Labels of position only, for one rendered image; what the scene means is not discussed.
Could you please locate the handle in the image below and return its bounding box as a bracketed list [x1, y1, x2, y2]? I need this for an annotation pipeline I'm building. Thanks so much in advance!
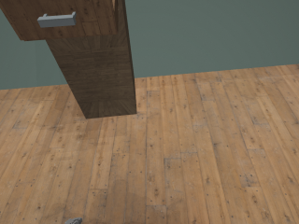
[37, 11, 77, 28]

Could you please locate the cabinet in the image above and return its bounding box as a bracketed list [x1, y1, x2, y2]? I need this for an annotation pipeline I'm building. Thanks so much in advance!
[46, 0, 137, 119]

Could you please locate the drawer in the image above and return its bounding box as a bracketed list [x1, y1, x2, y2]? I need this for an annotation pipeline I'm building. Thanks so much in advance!
[0, 0, 119, 41]

